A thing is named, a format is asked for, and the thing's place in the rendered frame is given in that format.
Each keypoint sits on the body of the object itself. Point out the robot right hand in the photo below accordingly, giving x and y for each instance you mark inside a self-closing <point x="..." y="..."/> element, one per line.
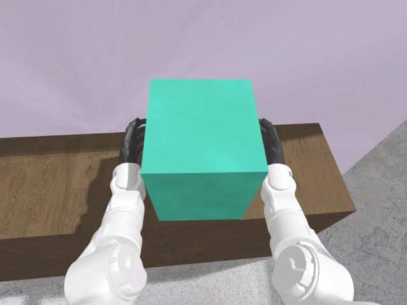
<point x="272" y="144"/>

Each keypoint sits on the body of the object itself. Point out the robot left upper arm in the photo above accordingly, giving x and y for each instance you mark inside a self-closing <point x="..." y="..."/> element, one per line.
<point x="113" y="275"/>

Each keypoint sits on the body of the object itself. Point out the robot right forearm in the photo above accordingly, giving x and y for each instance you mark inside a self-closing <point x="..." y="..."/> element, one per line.
<point x="284" y="217"/>

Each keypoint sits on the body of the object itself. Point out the carton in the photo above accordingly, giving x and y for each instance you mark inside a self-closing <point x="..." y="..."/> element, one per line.
<point x="203" y="155"/>

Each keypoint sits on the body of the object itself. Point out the robot left hand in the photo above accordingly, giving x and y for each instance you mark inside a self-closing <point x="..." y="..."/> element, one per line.
<point x="129" y="149"/>

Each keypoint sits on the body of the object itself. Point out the robot right upper arm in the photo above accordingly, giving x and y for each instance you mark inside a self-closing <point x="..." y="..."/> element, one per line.
<point x="304" y="276"/>

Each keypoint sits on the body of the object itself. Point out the robot left forearm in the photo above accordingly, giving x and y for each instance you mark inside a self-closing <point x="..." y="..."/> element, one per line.
<point x="123" y="218"/>

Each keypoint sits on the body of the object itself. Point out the pedestal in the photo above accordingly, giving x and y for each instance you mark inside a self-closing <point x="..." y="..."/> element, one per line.
<point x="54" y="191"/>

